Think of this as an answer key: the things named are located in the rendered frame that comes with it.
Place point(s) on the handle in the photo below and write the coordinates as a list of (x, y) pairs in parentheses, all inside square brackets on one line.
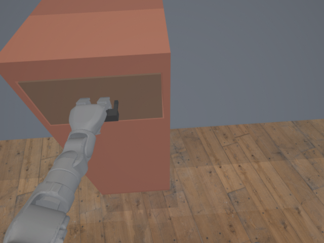
[(112, 114)]

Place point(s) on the cabinet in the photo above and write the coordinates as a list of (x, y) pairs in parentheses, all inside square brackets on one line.
[(87, 38)]

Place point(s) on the drawer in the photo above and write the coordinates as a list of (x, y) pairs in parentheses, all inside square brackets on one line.
[(139, 95)]

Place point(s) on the robot left forearm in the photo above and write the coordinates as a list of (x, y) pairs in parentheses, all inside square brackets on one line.
[(59, 186)]

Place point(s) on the robot left upper arm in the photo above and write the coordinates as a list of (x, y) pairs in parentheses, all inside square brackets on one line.
[(40, 225)]

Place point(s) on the left robot hand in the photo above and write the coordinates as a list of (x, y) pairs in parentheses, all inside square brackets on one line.
[(87, 116)]

